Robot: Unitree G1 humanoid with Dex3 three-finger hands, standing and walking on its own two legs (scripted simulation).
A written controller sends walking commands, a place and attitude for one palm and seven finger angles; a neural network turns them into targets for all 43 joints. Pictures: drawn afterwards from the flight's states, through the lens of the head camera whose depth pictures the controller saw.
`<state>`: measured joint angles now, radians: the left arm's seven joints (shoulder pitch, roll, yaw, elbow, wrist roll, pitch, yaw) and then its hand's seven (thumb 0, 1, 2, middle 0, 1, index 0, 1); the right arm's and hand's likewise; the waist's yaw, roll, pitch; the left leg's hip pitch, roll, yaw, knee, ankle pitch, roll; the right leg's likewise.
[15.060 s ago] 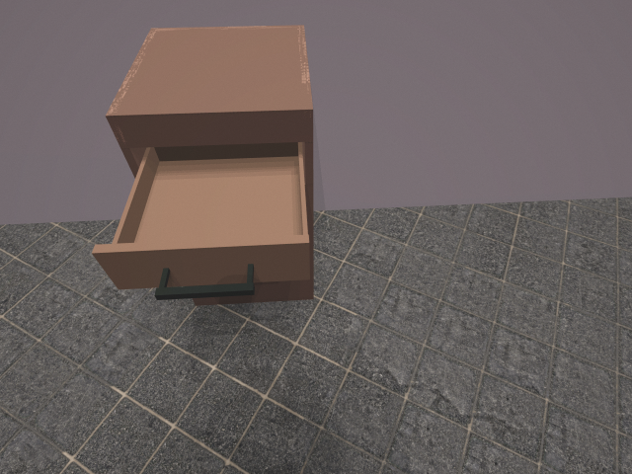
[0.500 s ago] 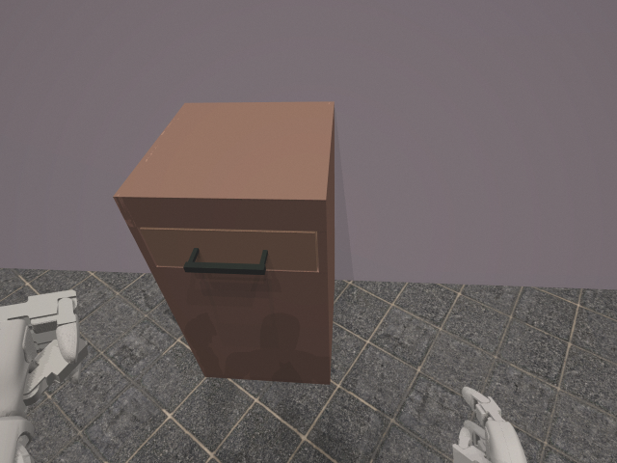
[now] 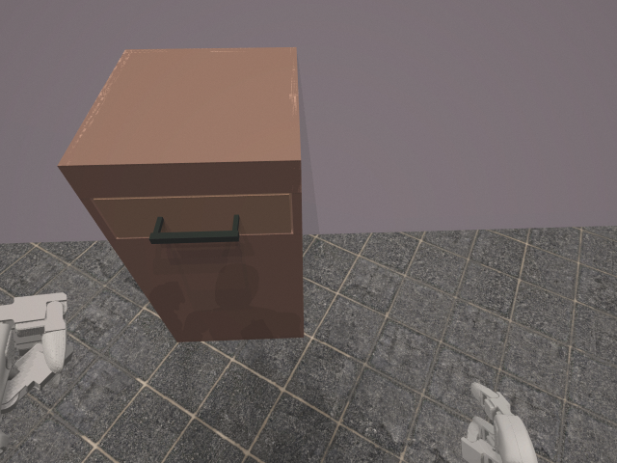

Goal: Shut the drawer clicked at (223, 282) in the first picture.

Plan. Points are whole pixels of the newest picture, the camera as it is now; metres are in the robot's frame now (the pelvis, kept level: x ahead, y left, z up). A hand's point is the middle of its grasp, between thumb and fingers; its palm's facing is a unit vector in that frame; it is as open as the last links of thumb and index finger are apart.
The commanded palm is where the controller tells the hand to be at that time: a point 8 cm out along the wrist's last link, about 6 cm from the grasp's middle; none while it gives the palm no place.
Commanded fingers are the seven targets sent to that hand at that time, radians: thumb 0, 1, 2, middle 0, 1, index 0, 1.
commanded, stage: step back with the hand held close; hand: left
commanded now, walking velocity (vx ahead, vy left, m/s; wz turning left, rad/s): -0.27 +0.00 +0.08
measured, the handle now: (196, 229) +0.55 +0.26 -0.13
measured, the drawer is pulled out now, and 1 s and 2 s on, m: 0.00 0.00 0.00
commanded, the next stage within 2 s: stop stepping back and stand still in 0.72 s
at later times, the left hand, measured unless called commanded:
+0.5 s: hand out of the picture +0.09 +0.26 +0.15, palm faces +0.41 -0.82 -0.41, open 3.2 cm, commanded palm +0.02 +0.30 +0.18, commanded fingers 0.00 0.90 0.90 -1.40 -1.60 -1.40 -1.60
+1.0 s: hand out of the picture +0.01 +0.23 +0.16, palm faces +0.32 -0.81 -0.49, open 3.2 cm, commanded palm -0.06 +0.27 +0.18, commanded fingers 0.00 0.90 0.90 -1.40 -1.60 -1.40 -1.60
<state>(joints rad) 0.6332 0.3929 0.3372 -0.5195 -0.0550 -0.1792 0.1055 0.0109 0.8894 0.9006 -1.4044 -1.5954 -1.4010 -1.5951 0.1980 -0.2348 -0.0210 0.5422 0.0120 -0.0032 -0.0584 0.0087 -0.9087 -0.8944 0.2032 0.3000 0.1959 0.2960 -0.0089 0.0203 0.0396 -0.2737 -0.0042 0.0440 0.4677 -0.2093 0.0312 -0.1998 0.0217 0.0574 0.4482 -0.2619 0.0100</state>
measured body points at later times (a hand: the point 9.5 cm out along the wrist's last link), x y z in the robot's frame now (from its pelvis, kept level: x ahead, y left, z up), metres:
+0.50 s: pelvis -0.10 +0.02 -0.02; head -0.08 +0.03 +0.43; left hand +0.07 +0.30 +0.17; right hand +0.07 -0.22 -0.09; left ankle +0.02 +0.10 -0.74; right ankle -0.03 -0.13 -0.73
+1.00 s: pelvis -0.20 -0.01 -0.02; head -0.17 +0.00 +0.43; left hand -0.01 +0.27 +0.19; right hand -0.02 -0.24 -0.09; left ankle -0.05 +0.09 -0.74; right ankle -0.21 -0.12 -0.74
